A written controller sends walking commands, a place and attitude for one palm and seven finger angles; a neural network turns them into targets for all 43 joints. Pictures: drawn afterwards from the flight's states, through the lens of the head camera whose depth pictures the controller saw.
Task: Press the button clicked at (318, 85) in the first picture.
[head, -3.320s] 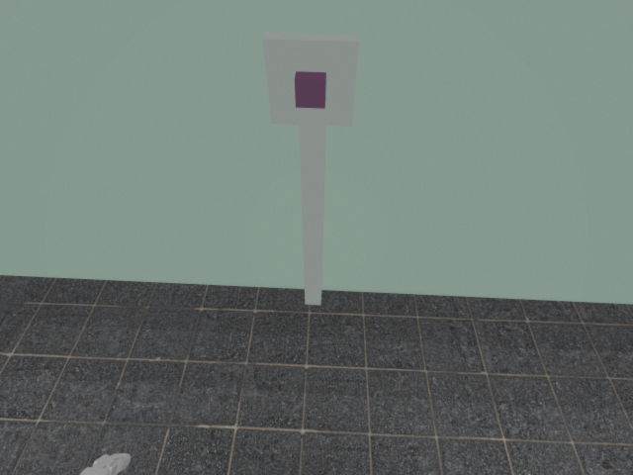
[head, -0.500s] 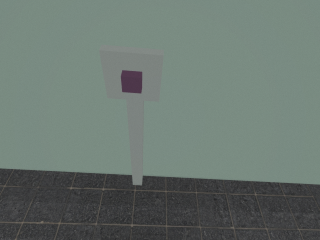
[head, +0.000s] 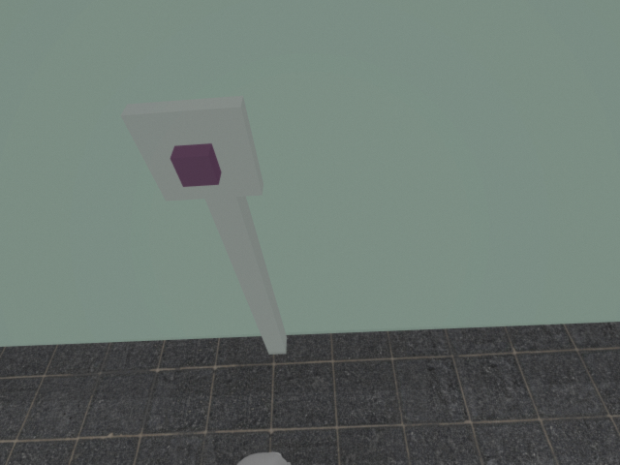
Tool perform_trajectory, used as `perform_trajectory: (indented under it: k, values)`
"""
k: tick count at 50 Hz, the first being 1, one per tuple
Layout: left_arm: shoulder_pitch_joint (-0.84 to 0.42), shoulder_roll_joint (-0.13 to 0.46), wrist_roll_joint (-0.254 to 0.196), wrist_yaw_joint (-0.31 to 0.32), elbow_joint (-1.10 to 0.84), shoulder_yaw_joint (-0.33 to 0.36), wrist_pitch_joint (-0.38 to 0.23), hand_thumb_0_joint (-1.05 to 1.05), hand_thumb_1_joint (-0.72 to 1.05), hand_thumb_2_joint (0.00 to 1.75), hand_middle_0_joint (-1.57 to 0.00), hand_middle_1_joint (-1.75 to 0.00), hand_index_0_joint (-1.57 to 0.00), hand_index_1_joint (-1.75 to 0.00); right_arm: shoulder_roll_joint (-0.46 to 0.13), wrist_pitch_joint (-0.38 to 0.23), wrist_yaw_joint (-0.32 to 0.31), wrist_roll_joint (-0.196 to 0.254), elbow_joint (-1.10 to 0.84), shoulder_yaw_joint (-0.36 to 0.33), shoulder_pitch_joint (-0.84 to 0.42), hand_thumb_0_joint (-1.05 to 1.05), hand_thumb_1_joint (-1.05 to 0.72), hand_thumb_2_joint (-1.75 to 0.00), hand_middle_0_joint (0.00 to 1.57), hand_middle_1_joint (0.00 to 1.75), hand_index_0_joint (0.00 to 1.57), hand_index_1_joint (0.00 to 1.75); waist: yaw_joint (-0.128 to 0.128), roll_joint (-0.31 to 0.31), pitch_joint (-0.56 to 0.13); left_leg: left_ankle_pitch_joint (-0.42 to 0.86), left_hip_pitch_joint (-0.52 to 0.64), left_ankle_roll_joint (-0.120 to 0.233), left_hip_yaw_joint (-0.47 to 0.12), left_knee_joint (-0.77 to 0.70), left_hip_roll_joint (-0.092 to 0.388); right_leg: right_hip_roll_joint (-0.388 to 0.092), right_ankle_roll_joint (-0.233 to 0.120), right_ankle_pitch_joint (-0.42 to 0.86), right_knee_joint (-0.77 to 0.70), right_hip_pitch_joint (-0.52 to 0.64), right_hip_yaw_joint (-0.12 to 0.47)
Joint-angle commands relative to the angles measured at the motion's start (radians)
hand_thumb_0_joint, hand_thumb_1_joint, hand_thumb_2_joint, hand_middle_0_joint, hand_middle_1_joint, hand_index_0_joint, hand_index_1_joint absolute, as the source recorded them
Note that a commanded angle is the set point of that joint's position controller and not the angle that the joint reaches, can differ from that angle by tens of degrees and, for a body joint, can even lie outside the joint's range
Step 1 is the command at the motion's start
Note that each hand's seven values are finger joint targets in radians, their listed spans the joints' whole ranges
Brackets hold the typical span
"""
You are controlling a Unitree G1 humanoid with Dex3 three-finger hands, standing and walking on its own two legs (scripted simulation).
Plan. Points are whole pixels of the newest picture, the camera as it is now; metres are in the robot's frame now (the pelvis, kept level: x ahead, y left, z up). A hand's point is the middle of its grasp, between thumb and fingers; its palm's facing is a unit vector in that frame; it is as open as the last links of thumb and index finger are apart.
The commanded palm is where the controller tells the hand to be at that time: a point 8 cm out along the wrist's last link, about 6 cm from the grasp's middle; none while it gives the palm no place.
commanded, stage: come to a stop and stand still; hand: left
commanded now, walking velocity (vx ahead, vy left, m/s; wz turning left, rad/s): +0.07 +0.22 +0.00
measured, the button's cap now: (197, 164) +0.52 +0.20 +0.10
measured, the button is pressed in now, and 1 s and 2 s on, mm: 0 0 0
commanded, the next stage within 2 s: look again from close up in 1.26 s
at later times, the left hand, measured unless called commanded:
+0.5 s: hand out of the picture -0.09 +0.24 -0.18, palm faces +0.10 -0.98 -0.15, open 7.4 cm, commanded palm none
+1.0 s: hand out of the picture +0.07 +0.22 -0.17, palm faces +0.03 -0.98 -0.20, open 7.3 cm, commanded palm none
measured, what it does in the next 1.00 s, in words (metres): steps on the spot: left foot, then right foot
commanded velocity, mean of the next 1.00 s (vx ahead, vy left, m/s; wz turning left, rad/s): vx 0.06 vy -0.04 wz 0.00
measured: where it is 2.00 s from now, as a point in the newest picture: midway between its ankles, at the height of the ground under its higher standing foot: outside the picture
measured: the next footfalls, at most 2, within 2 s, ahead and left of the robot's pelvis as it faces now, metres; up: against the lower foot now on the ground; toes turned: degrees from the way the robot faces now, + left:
left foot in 0.40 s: -0.03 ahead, +0.17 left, +0.00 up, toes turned +5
right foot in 0.86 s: +0.05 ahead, -0.07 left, +0.00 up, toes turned -4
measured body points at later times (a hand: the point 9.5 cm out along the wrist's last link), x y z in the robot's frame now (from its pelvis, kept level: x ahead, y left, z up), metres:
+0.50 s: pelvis -0.04 +0.06 +0.01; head -0.06 +0.10 +0.46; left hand -0.09 +0.29 -0.17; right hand +0.00 -0.17 -0.13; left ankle -0.07 +0.17 -0.73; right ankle -0.02 -0.08 -0.69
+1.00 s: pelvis +0.01 +0.04 +0.00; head +0.02 +0.04 +0.45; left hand +0.07 +0.27 -0.15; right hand -0.08 -0.15 -0.16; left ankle -0.07 +0.17 -0.73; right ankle +0.01 -0.07 -0.73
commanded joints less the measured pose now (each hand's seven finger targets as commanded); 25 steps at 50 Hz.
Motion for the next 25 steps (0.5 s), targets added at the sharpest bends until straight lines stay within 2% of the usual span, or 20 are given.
perform_trajectory:
  k: [1,4,8,11,14,15,16,17,18,19,20,21,22,23,25]
  values:
    - [0.051,0.182,-0.006,0.011,-0.047,0.042,-0.031,0.0,0.9,0.9,-0.2,-0.3,-0.2,-0.3,-0.054,-0.003,0.016,0.001,-0.04,-0.011,0.05,0.0,-0.9,-0.9,0.2,0.3,0.2,0.3,0.019,-0.22,-0.035,0.092,-0.087,-0.035,-0.065,0.212,0.022,-0.271,-0.095,0.592,-0.218,0.063,0.206]
    - [0.086,0.198,-0.005,0.013,-0.041,0.053,-0.031,0.0,0.9,0.9,-0.2,-0.3,-0.2,-0.3,-0.063,-0.002,0.022,-0.003,-0.048,-0.01,0.029,0.0,-0.9,-0.9,0.2,0.3,0.2,0.3,0.043,-0.205,-0.027,0.118,-0.122,-0.049,-0.067,0.203,0.032,-0.29,-0.11,0.388,-0.254,0.099,0.231]
    - [0.126,0.205,0.002,0.009,-0.036,0.058,-0.028,0.0,0.9,0.9,-0.2,-0.3,-0.2,-0.3,-0.055,-0.009,0.025,-0.005,-0.07,-0.003,-0.002,0.0,-0.9,-0.9,0.2,0.3,0.2,0.3,0.071,-0.229,-0.032,0.099,-0.113,-0.052,-0.05,0.105,0.045,-0.292,-0.119,0.193,-0.286,0.122,0.265]
    - [0.13,0.209,0.011,0.001,-0.033,0.06,-0.026,0.0,0.9,0.9,-0.2,-0.3,-0.2,-0.3,-0.045,-0.019,0.028,-0.001,-0.077,0.004,-0.009,0.0,-0.9,-0.9,0.2,0.3,0.2,0.3,0.077,-0.27,-0.028,0.051,-0.035,-0.042,-0.013,-0.047,0.047,-0.277,-0.12,0.055,-0.321,0.085,0.259]
    - [0.123,0.22,0.017,-0.009,-0.023,0.059,-0.021,0.0,0.9,0.9,-0.2,-0.3,-0.2,-0.3,-0.031,-0.032,0.03,0.005,-0.079,0.013,-0.013,0.0,-0.9,-0.9,0.2,0.3,0.2,0.3,0.081,-0.299,-0.003,0.002,0.086,-0.021,0.027,-0.209,0.028,-0.258,-0.119,-0.102,-0.369,-0.005,0.262]
    - [0.115,0.219,0.016,-0.01,-0.018,0.057,-0.02,0.0,0.9,0.9,-0.2,-0.3,-0.2,-0.3,-0.025,-0.038,0.029,0.005,-0.074,0.016,0.015,0.0,-0.9,-0.9,0.2,0.3,0.2,0.3,0.068,-0.29,-0.012,0.019,0.134,-0.013,0.029,-0.269,0.02,-0.243,-0.112,-0.131,-0.373,-0.028,0.256]
    - [0.1,0.215,0.012,-0.012,-0.012,0.055,-0.019,0.0,0.9,0.9,-0.2,-0.3,-0.2,-0.3,-0.019,-0.045,0.026,0.005,-0.057,0.021,0.056,0.0,-0.9,-0.9,0.2,0.3,0.2,0.3,0.047,-0.287,-0.019,0.062,0.206,-0.007,0.043,-0.352,0.012,-0.215,-0.093,-0.163,-0.363,-0.062,0.226]
    - [0.074,0.215,0.005,-0.014,-0.008,0.052,-0.015,0.0,0.9,0.9,-0.2,-0.3,-0.2,-0.3,-0.014,-0.052,0.022,0.006,-0.033,0.026,0.121,0.0,-0.9,-0.9,0.2,0.3,0.2,0.3,0.015,-0.286,-0.04,0.134,0.32,-0.002,0.063,-0.46,0.001,-0.181,-0.061,-0.225,-0.336,-0.124,0.188]
    - [0.074,0.184,-0.001,-0.016,-0.002,0.045,-0.011,0.0,0.9,0.9,-0.2,-0.3,-0.2,-0.3,-0.02,-0.062,0.015,0.008,-0.009,0.027,0.163,0.0,-0.9,-0.9,0.2,0.3,0.2,0.3,0.001,-0.228,-0.038,0.155,0.41,0.001,0.054,-0.544,0.009,-0.138,-0.031,-0.261,-0.283,-0.191,0.159]
    - [0.086,0.144,-0.004,-0.02,-0.004,0.035,-0.007,0.0,0.9,0.9,-0.2,-0.3,-0.2,-0.3,-0.065,-0.071,0.007,0.005,0.002,0.019,0.21,0.0,-0.9,-0.9,0.2,0.3,0.2,0.3,-0.02,-0.066,-0.053,0.051,0.448,0.018,-0.049,-0.607,0.091,-0.083,-0.007,-0.258,-0.148,-0.249,0.117]
    - [0.091,0.082,-0.009,-0.025,-0.019,0.027,-0.003,0.0,0.9,0.9,-0.2,-0.3,-0.2,-0.3,-0.143,-0.073,0.001,-0.006,0.001,0.004,0.238,0.0,-0.9,-0.9,0.2,0.3,0.2,0.3,-0.038,0.199,-0.013,-0.228,0.369,0.075,-0.321,-0.765,0.283,0.008,0.028,-0.219,0.08,-0.328,0.003]
    - [0.052,0.083,-0.001,-0.024,-0.036,0.028,-0.004,0.0,0.9,0.9,-0.2,-0.3,-0.2,-0.3,-0.183,-0.065,-0.005,-0.009,-0.023,0.001,0.215,0.0,-0.9,-0.9,0.2,0.3,0.2,0.3,-0.042,0.21,0.088,-0.344,0.22,0.129,-0.441,-0.86,0.384,0.017,0.028,-0.193,0.215,-0.366,0.011]
    - [0.04,0.094,0.007,-0.031,-0.032,0.035,-0.004,0.0,0.9,0.9,-0.2,-0.3,-0.2,-0.3,-0.172,-0.064,-0.008,-0.016,-0.037,0.009,0.158,0.0,-0.9,-0.9,0.2,0.3,0.2,0.3,-0.025,0.141,0.139,-0.362,0.112,0.153,-0.448,-0.886,0.39,-0.011,0.022,-0.131,0.304,-0.341,0.066]
    - [0.058,0.096,0.017,-0.035,-0.002,0.04,0.005,0.0,0.9,0.9,-0.2,-0.3,-0.2,-0.3,-0.128,-0.072,-0.014,-0.014,-0.029,0.02,0.124,0.0,-0.9,-0.9,0.2,0.3,0.2,0.3,-0.001,0.151,0.154,-0.271,0.097,0.118,-0.376,-0.884,0.331,-0.012,0.025,-0.072,0.375,-0.338,0.088]
    - [0.123,0.098,0.012,-0.05,0.042,0.041,-0.001,0.0,0.9,0.9,-0.2,-0.3,-0.2,-0.3,-0.084,-0.086,-0.023,-0.007,-0.03,0.039,0.106,0.0,-0.9,-0.9,0.2,0.3,0.2,0.3,0.025,0.093,0.15,-0.094,0.13,0.093,-0.253,-0.843,0.265,-0.012,0.034,0.02,0.443,-0.334,0.083]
